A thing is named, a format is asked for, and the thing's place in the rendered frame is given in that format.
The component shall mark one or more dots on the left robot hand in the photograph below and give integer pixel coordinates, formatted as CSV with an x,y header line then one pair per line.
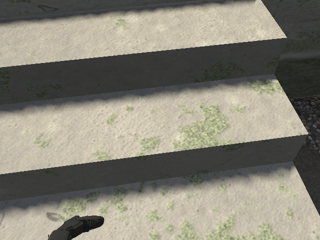
x,y
76,226

